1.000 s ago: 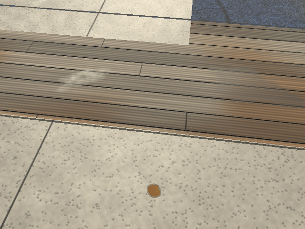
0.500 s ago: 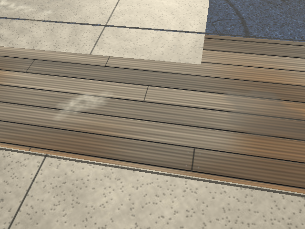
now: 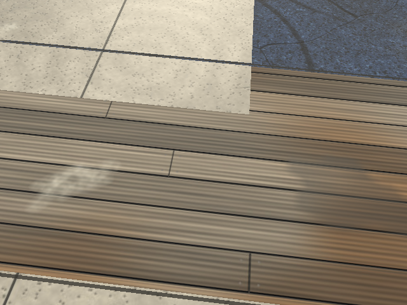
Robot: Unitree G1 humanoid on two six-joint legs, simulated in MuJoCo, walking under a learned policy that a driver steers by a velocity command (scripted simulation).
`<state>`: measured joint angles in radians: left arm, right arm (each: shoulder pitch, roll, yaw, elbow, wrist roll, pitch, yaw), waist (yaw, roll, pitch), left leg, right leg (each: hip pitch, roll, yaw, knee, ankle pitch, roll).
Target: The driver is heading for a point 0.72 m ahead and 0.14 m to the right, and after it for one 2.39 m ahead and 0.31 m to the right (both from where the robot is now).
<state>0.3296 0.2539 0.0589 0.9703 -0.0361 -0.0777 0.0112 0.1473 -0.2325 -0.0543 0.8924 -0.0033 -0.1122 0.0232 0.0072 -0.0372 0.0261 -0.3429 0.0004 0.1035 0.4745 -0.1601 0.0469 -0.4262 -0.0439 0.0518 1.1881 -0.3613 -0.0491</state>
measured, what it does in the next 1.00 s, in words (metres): walks ahead: right foot, then left foot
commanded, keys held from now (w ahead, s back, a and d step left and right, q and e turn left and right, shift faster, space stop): w+e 0.54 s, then w+q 0.12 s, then q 0.34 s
